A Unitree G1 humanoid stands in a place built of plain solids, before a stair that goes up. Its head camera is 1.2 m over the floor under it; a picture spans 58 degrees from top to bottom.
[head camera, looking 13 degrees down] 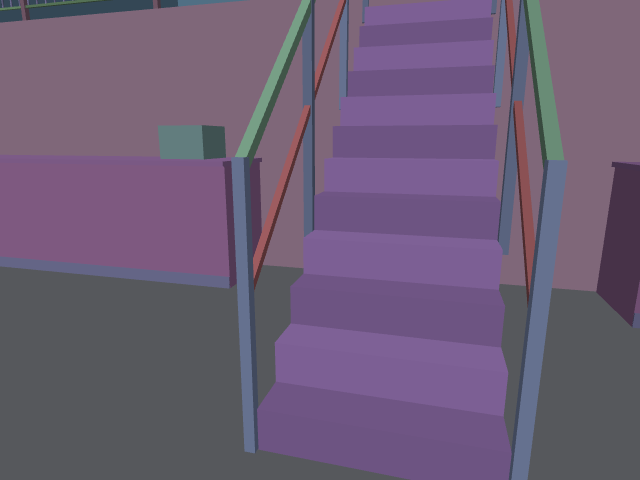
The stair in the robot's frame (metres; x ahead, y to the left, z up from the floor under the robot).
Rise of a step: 0.18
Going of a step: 0.20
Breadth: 0.92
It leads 15 degrees to the right of straight ahead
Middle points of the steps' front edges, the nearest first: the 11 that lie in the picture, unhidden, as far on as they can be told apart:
1.37 -0.20 0.18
1.56 -0.25 0.37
1.76 -0.30 0.55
1.96 -0.36 0.73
2.15 -0.41 0.92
2.35 -0.47 1.10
2.54 -0.52 1.28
2.74 -0.57 1.46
2.93 -0.63 1.65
3.13 -0.68 1.83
3.33 -0.73 2.01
